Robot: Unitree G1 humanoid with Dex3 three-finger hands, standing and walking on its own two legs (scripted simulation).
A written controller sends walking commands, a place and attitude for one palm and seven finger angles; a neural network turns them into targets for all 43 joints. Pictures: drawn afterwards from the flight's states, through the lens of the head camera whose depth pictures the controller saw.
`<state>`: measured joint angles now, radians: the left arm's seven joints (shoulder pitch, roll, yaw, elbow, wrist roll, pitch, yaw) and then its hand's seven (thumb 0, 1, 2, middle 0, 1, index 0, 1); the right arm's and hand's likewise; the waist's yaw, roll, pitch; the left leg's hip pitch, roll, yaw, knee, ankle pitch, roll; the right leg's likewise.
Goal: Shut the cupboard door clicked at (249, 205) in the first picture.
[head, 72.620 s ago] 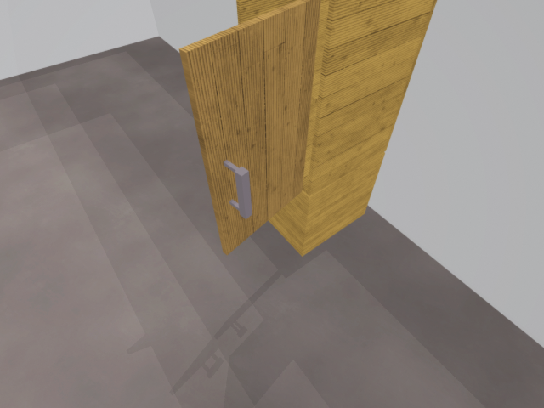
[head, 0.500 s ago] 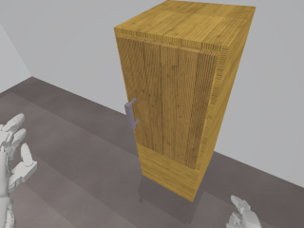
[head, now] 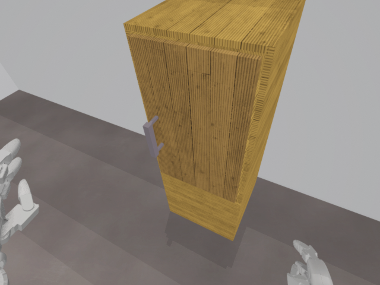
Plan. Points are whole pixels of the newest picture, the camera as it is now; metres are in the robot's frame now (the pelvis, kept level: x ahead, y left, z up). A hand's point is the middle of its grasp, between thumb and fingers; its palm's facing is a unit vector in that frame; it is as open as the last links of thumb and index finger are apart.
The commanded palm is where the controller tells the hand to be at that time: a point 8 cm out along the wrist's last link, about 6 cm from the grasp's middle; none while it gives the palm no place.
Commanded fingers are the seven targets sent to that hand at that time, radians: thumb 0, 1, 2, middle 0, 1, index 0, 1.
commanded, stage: step back with the hand held close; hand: left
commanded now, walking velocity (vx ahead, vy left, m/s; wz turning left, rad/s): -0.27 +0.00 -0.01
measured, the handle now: (154, 136) +0.59 +0.18 -0.08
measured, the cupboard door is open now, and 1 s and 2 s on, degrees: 0 0 0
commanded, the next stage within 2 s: stop stepping back and stand still in 1.34 s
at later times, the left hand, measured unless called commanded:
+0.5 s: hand out of the picture +0.13 +0.29 +0.15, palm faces +0.44 -0.76 -0.47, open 7.4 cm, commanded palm +0.07 +0.32 +0.18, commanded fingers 0.00 0.90 0.90 -0.20 -0.30 -0.20 -0.30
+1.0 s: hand out of the picture +0.07 +0.31 +0.16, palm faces +0.48 -0.74 -0.47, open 7.4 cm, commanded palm +0.00 +0.33 +0.18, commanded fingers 0.00 0.90 0.90 -0.20 -0.30 -0.20 -0.30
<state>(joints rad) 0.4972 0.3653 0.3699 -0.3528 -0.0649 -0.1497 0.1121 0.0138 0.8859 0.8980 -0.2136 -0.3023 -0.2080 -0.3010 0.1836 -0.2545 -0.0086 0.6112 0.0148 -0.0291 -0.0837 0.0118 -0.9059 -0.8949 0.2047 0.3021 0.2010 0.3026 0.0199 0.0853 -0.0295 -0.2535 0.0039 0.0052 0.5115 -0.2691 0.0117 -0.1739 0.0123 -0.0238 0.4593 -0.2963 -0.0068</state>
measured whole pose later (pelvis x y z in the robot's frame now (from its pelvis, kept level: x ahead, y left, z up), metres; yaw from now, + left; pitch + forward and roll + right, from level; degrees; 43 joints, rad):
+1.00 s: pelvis -0.13 +0.02 -0.02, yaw +2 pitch +3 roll -4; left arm 0.53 0.47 0.50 -0.48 -0.05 -0.30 0.16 0.01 0.88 0.90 -0.21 -0.30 -0.21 -0.30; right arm 0.21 -0.21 0.00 0.62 -0.01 -0.12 -0.07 0.01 -0.90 -0.89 0.21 0.30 0.20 0.30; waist -0.01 0.00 -0.03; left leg -0.57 0.03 0.01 0.61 -0.10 0.05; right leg -0.29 0.10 0.06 0.58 -0.35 0.00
